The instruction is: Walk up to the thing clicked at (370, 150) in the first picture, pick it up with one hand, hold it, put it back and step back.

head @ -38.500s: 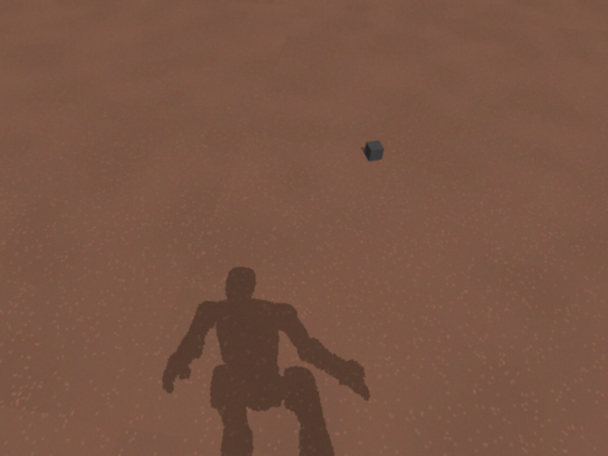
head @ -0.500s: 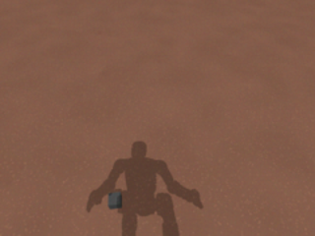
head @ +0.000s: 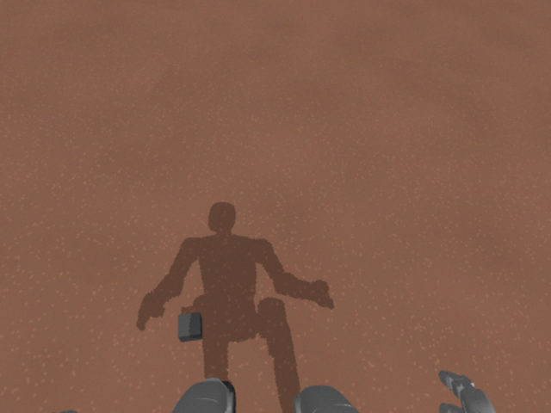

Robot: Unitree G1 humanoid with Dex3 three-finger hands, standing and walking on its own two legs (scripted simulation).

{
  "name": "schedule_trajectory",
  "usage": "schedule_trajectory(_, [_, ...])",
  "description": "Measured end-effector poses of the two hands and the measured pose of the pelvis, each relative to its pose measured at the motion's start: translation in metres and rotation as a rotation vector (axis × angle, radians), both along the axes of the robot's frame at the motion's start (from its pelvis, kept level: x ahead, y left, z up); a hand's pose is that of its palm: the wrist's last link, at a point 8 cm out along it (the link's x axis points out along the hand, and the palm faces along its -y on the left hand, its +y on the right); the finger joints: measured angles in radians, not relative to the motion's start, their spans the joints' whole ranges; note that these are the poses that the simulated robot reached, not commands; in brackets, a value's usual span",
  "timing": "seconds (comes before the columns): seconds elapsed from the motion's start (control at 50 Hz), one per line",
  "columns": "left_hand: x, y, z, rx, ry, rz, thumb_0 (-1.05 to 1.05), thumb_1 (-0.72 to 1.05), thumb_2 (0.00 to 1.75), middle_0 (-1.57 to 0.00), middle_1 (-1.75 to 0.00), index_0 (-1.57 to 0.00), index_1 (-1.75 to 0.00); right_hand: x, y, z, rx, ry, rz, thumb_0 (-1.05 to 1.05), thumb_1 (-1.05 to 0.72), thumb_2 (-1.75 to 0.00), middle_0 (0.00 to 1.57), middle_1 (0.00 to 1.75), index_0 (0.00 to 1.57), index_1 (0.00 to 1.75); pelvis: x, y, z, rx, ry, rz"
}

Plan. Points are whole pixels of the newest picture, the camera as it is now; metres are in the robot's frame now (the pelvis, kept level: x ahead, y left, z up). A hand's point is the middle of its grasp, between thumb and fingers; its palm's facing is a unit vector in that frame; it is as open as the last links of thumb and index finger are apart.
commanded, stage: walk up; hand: left
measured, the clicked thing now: (190, 327) +0.40 +0.24 -0.72
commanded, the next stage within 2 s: stand in 1.84 s
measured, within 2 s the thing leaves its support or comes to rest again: neither
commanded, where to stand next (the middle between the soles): +0.06 -0.06 m, yaw +9 degrees
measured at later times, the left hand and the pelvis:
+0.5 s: hand out of the picture -0.02 +0.24 -0.13, palm faces +0.03 -0.91 -0.41, open 7.4 cm; pelvis -0.04 -0.04 +0.01, yaw +1 degrees
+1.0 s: hand out of the picture +0.10 +0.25 -0.14, palm faces +0.04 -0.94 -0.35, open 7.4 cm; pelvis +0.01 -0.02 +0.00, yaw +4 degrees
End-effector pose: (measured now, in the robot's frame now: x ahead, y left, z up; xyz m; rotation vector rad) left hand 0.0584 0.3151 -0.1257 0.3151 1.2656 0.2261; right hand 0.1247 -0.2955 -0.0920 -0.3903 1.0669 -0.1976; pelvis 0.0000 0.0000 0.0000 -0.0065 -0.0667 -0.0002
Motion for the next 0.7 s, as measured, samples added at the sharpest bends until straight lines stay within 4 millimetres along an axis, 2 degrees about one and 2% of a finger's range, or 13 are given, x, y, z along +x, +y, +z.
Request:
schedule_trajectory(0.08, [-0.004,-0.003,-0.002,0.000,0.007,-0.011,0.01,0.91,0.90,-0.20,-0.30,-0.21,-0.30,-0.006,-0.006,0.002,-0.013,-0.018,0.002,0.00,-0.90,-0.90,0.21,0.30,0.21,0.30,-0.013,-0.006,-0.002,-0.002,0.011,-0.011])
schedule_trajectory(0.14, [-0.019,-0.008,-0.004,0.002,0.027,-0.017,0.01,0.91,0.90,-0.20,-0.30,-0.21,-0.30,-0.015,-0.019,-0.001,-0.023,-0.022,-0.002,0.00,-0.90,-0.90,0.21,0.30,0.21,0.30,-0.024,-0.012,-0.006,0.002,0.018,-0.028])
schedule_trajectory(0.26, [-0.070,-0.026,0.000,0.036,0.081,-0.009,0.00,0.91,0.90,-0.20,-0.30,-0.21,-0.30,-0.042,-0.055,-0.019,-0.014,-0.024,-0.031,0.00,-0.90,-0.90,0.21,0.30,0.21,0.30,-0.045,-0.031,-0.018,-0.011,0.014,-0.049])
schedule_trajectory(0.34, [-0.101,-0.038,0.017,0.054,0.107,0.009,0.01,0.91,0.90,-0.20,-0.30,-0.21,-0.30,-0.073,-0.064,-0.023,0.009,0.049,-0.066,0.00,-0.91,-0.90,0.20,0.30,0.20,0.30,-0.050,-0.038,-0.007,0.040,0.024,-0.055])
schedule_trajectory(0.4, [-0.105,-0.043,0.030,0.063,0.099,0.020,0.01,0.90,0.90,-0.21,-0.30,-0.21,-0.30,-0.097,-0.065,-0.024,0.030,0.099,-0.083,0.00,-0.91,-0.90,0.20,0.30,0.20,0.30,-0.051,-0.038,0.002,0.035,0.039,-0.037])
schedule_trajectory(0.5, [-0.088,-0.038,0.040,0.057,-0.025,0.025,0.01,0.90,0.90,-0.21,-0.30,-0.21,-0.30,-0.127,-0.057,-0.025,0.049,0.216,-0.044,0.00,-0.91,-0.90,0.20,0.30,0.20,0.30,-0.043,-0.036,0.007,0.021,0.051,0.014])
schedule_trajectory(0.56, [-0.081,-0.027,0.041,0.052,-0.084,0.036,0.01,0.90,0.90,-0.21,-0.30,-0.21,-0.30,-0.122,-0.050,-0.020,0.042,0.240,-0.005,0.01,-0.91,-0.90,0.20,0.30,0.20,0.30,-0.036,-0.030,0.007,0.016,0.047,0.040])
schedule_trajectory(0.64, [-0.077,-0.006,0.029,0.034,-0.069,0.032,0.01,0.90,0.90,-0.21,-0.30,-0.21,-0.30,-0.089,-0.035,-0.010,0.021,0.149,0.026,0.01,-0.91,-0.90,0.20,0.30,0.20,0.30,-0.028,-0.015,0.002,0.022,0.031,0.048])
schedule_trajectory(0.7, [-0.066,0.003,0.021,0.020,-0.023,0.021,0.01,0.90,0.90,-0.20,-0.30,-0.21,-0.30,-0.070,-0.024,0.001,0.004,0.035,0.023,0.01,-0.91,-0.90,0.20,0.30,0.20,0.30,-0.020,-0.005,0.002,0.034,0.022,0.040])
